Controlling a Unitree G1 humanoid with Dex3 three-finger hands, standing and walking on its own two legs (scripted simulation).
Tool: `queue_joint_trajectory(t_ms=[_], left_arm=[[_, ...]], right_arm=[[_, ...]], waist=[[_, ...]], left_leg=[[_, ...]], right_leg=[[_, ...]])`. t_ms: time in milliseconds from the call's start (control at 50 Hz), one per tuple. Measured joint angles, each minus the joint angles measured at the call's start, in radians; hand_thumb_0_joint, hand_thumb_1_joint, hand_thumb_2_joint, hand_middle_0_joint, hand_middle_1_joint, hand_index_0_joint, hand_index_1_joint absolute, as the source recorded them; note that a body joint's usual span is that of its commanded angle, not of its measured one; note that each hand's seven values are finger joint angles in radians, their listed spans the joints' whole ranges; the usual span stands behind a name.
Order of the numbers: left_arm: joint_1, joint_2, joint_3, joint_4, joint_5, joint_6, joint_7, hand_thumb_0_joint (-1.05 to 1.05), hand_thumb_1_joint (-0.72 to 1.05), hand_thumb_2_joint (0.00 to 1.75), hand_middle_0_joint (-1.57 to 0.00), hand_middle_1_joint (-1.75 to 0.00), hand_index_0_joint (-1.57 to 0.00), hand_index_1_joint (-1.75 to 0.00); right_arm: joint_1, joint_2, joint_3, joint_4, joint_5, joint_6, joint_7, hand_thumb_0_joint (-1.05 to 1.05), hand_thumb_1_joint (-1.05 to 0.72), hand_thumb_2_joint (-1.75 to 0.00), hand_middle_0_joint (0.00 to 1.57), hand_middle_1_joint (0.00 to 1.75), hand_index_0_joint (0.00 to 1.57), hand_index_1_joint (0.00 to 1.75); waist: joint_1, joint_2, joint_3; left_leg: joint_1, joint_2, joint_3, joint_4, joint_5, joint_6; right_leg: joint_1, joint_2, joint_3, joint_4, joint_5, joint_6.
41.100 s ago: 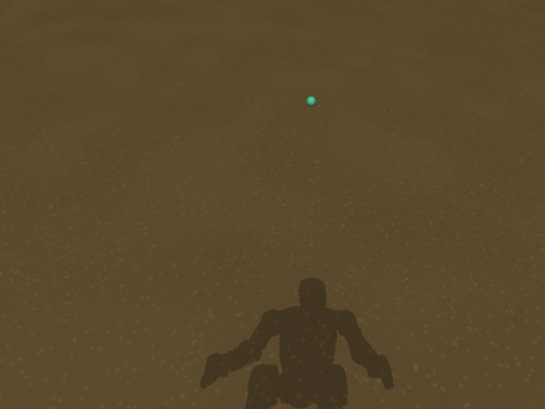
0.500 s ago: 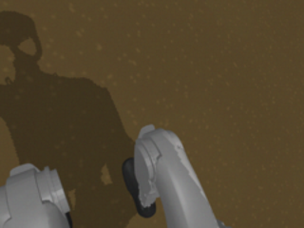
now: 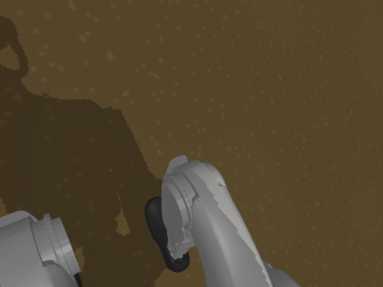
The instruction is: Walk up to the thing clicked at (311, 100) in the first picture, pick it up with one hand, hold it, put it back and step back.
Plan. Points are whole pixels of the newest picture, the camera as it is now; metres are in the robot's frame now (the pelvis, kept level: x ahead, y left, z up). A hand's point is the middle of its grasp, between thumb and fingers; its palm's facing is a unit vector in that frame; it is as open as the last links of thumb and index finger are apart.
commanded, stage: rest palm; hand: left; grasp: from above
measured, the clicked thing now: out of the picture +0.47 +0.34 -0.28
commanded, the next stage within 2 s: close in 0.26 s
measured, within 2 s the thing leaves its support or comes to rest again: neither
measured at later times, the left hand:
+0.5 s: hand out of the picture +0.46 +0.33 -0.24, palm faces -0.43 -0.14 -0.89, open 13.2 cm
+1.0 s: hand out of the picture +0.46 +0.34 -0.25, palm faces -0.45 -0.16 -0.88, open 11.9 cm
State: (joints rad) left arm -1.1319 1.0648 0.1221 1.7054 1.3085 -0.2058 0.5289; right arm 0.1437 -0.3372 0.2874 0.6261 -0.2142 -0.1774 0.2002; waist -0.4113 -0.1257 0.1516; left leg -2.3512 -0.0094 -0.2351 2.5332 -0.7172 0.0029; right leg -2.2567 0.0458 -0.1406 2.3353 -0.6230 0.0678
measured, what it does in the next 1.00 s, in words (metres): stands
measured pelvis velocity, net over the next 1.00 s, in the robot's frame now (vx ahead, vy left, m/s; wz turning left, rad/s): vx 0.00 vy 0.00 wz -0.03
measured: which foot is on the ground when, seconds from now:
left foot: down 0.00-1.00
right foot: down 0.00-1.00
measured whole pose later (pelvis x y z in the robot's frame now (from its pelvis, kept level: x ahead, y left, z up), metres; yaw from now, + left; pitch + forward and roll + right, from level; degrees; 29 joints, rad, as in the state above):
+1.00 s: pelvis +0.00 +0.00 +0.00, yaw -2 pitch +28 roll -17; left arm -1.11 1.13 0.11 1.71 1.28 -0.23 0.53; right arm 0.13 -0.35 0.34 0.61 -0.22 -0.19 0.22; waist -0.42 -0.15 0.20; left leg -2.34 -0.01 -0.26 2.55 -0.73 0.01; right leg -2.23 0.05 -0.17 2.32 -0.62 0.08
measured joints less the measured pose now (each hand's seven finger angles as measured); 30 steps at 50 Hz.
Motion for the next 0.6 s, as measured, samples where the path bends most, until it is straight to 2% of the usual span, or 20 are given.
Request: queue_joint_trajectory(t_ms=[220,380,460,600], left_arm=[[0.018,0.028,0.005,-0.020,-0.011,-0.030,-0.025,0.00,-0.48,1.02,-0.10,-1.06,-0.11,-1.06],[0.026,0.039,0.006,-0.011,0.014,-0.057,0.003,0.00,-0.46,1.04,-0.11,-1.08,-0.11,-1.07],[0.020,0.043,-0.007,0.008,0.022,-0.056,0.027,0.00,-0.43,1.02,-0.11,-1.09,-0.13,-1.07],[0.008,0.039,-0.023,0.032,0.008,-0.035,0.044,0.00,-0.35,0.95,-0.15,-1.08,-0.18,-1.05]], right_arm=[[0.013,-0.008,0.019,-0.006,-0.003,0.010,0.006,0.00,-0.90,-0.90,0.20,0.30,0.20,0.30],[0.003,-0.016,0.030,-0.016,-0.011,0.008,0.007,0.00,-0.90,-0.90,0.20,0.30,0.21,0.30],[-0.008,-0.020,0.031,-0.015,-0.016,0.001,0.007,0.00,-0.90,-0.90,0.20,0.30,0.20,0.30],[-0.022,-0.021,0.035,-0.017,-0.014,-0.023,0.007,0.00,-0.90,-0.90,0.20,0.30,0.20,0.30]], waist=[[-0.001,-0.009,0.026],[-0.003,-0.022,0.030],[-0.005,-0.024,0.029],[-0.008,-0.028,0.036]], left_leg=[[0.013,0.000,-0.014,0.003,-0.012,-0.003],[0.017,0.000,-0.027,0.009,-0.010,-0.007],[0.016,0.002,-0.028,0.013,-0.009,-0.005],[0.015,0.005,-0.024,0.014,-0.005,0.003]], right_leg=[[0.016,0.001,-0.011,-0.007,-0.006,0.002],[0.021,0.004,-0.022,-0.007,0.000,0.001],[0.020,0.007,-0.022,-0.006,0.004,0.005],[0.022,0.010,-0.019,-0.008,0.008,0.009]])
